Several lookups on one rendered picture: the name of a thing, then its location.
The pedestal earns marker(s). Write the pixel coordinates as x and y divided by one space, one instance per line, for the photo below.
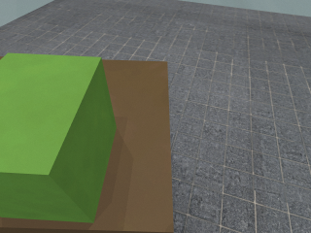
136 195

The carton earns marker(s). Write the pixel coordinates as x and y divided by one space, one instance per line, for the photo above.
57 129

